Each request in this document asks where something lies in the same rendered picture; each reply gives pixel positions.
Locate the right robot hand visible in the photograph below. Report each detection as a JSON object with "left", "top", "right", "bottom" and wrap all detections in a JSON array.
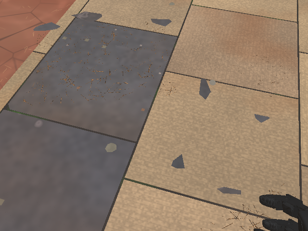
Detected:
[{"left": 253, "top": 193, "right": 308, "bottom": 231}]

